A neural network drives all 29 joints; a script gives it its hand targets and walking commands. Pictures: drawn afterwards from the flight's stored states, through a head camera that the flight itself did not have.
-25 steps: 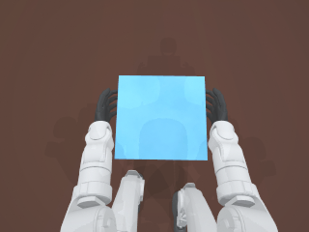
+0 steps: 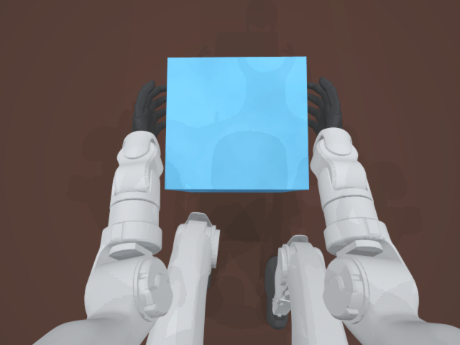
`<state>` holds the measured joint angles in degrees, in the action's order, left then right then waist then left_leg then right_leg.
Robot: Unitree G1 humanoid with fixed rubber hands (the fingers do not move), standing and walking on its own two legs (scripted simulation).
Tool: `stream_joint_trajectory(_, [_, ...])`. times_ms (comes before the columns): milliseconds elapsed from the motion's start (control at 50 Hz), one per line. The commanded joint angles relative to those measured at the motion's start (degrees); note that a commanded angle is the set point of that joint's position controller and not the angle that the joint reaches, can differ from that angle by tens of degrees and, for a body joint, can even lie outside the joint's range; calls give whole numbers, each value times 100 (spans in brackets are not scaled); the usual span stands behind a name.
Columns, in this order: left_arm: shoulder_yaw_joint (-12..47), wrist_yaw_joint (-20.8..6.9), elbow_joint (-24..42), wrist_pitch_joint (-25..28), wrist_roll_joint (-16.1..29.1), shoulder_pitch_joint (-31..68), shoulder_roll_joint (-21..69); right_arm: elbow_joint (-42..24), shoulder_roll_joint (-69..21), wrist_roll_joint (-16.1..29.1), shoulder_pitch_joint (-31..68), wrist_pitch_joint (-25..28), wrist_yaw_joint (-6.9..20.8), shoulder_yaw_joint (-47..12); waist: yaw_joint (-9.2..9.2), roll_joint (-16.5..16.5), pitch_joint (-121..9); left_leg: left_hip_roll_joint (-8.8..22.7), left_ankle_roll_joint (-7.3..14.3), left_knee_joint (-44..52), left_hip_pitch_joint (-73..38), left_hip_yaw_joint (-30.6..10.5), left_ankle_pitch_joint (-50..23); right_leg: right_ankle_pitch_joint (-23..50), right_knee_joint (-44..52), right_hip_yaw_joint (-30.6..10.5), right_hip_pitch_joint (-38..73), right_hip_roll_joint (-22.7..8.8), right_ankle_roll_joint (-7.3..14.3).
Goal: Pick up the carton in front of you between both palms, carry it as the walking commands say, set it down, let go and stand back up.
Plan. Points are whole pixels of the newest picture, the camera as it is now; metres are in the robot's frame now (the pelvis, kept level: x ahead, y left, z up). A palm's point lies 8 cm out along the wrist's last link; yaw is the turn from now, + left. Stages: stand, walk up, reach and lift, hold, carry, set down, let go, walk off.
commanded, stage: set down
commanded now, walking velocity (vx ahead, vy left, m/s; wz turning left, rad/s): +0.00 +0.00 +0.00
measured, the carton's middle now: (236, 139) +0.45 +0.08 -0.17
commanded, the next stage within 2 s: none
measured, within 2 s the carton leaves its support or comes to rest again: rests again in 1.74 s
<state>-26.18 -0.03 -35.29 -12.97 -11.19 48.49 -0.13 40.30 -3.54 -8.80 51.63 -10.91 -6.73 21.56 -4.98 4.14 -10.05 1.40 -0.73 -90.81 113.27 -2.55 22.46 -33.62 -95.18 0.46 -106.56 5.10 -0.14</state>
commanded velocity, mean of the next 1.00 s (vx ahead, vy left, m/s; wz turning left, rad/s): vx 0.00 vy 0.00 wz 0.00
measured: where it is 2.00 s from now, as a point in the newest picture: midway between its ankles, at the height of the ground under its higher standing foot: (238, 287)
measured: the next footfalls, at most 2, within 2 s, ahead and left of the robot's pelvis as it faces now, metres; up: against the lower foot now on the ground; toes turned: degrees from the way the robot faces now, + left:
none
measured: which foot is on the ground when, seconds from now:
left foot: down 0.00-1.00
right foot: down 0.00-1.00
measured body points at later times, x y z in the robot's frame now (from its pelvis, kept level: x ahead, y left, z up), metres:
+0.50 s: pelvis -0.02 +0.00 -0.11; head +0.31 +0.05 +0.19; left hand +0.45 +0.25 -0.26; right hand +0.52 -0.04 -0.25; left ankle +0.12 +0.13 -0.50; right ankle +0.06 -0.11 -0.50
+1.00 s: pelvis -0.02 -0.01 -0.15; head +0.32 +0.03 +0.13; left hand +0.46 +0.26 -0.30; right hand +0.53 -0.04 -0.32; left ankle +0.12 +0.13 -0.50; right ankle +0.06 -0.11 -0.50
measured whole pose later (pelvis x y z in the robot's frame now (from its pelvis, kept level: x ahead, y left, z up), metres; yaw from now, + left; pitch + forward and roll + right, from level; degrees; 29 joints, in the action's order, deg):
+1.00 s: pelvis -0.02 -0.01 -0.15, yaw +0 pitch +43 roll -1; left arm -21.9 0.2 -53.6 -11.4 -1.4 71.5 -13.2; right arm 56.9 8.1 -2.6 76.0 -10.5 -9.9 11.8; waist -9.3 3.1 8.4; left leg 1.6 -1.8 -117.4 136.9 -2.8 23.7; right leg -37.2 -124.5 1.1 -130.7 6.9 -0.3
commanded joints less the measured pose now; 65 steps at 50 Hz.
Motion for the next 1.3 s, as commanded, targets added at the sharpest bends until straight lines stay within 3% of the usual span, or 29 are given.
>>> stream_joint_trajectory(0, [2950,-970,0,46,591,3221,4645,-43,-4938,519,3321,139,1068,-2907,-363,-277,-5571,-845,-155,171,-4531,394,-1679,1144,799,82,1097,810,-115])
stream_joint_trajectory(300, [2750,-917,-165,-16,760,4374,4210,509,-4440,607,4420,45,1134,-2624,-459,-264,-5371,-766,-181,-879,-3690,402,-1318,624,-390,236,-307,797,-62])
stream_joint_trajectory(520, [2628,-1026,-415,115,1049,5127,3703,732,-4061,949,5290,133,1102,-2845,-681,-97,-5192,-611,-169,-1700,-3086,581,-1418,656,-1133,244,-425,729,-38])
stream_joint_trajectory(680, [2807,-1251,-679,119,1686,5288,4263,409,-4032,1066,5652,277,1018,-3056,-361,63,-5476,-579,-231,-2183,-2839,607,-2009,1255,-1443,258,21,628,34])
stream_joint_trajectory(740, [2717,-1330,-774,109,1706,5242,4243,504,-4121,1000,5541,255,1032,-3040,-367,165,-5092,-585,-214,-2255,-2468,596,-2019,1353,-1497,226,-53,609,42])
stream_joint_trajectory(940, [2200,-1337,-1243,248,1426,5078,3705,903,-3882,1032,5568,329,1098,-2840,-625,348,-4124,-514,-96,-2352,-1790,614,-1627,1058,-1530,114,-444,596,41])
stream_joint_trajectory(1220, [1832,-1378,-1888,477,1525,5277,3226,1205,-3223,804,5699,482,1020,-2596,-465,605,-3388,-482,-18,-2456,-1269,498,-1351,902,-1639,96,-633,499,55])
stream_joint_trajectory(1280, [1754,-1381,-2048,481,1452,5279,3042,1321,-3082,679,5554,457,1062,-2439,-421,507,-3037,-476,2,-2445,-1096,483,-1187,800,-1637,55,-768,480,79])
